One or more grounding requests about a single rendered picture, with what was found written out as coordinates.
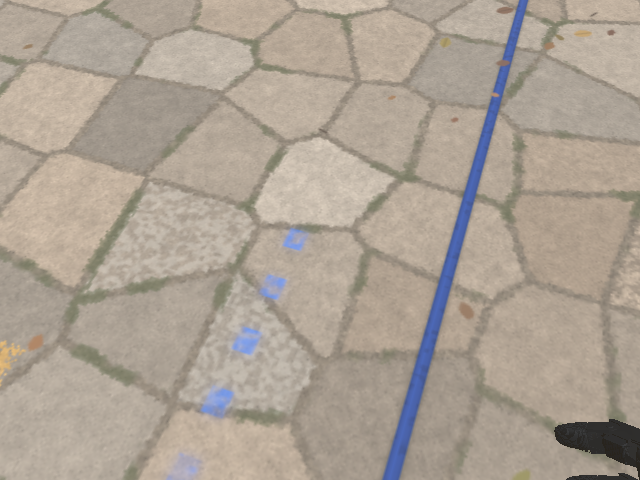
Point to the right robot hand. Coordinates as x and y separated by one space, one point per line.
616 439

